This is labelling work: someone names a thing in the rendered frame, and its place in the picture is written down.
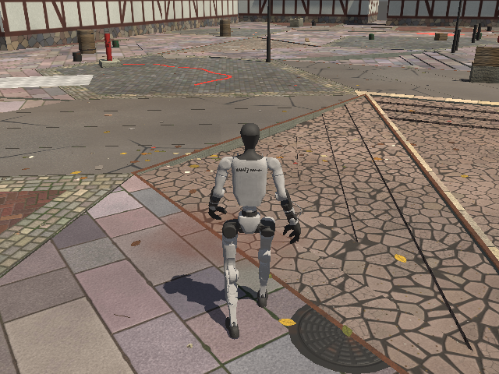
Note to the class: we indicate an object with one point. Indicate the left robot forearm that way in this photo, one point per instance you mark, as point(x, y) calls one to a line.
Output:
point(214, 201)

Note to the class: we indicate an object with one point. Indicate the robot right foot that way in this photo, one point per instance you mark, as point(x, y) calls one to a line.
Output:
point(262, 302)

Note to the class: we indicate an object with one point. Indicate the right robot hand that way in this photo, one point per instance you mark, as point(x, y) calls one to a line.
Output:
point(296, 232)

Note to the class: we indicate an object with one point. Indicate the robot right upper arm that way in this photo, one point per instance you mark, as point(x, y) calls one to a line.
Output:
point(278, 177)

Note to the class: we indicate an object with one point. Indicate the left robot hand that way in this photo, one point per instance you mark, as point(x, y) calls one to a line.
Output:
point(213, 215)

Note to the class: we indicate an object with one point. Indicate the robot left upper arm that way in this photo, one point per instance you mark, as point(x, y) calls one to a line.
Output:
point(224, 165)

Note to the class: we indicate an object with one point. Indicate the right robot forearm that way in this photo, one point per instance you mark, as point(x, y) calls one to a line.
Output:
point(289, 210)

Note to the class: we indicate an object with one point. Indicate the robot left shin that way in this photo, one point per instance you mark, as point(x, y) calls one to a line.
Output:
point(231, 295)

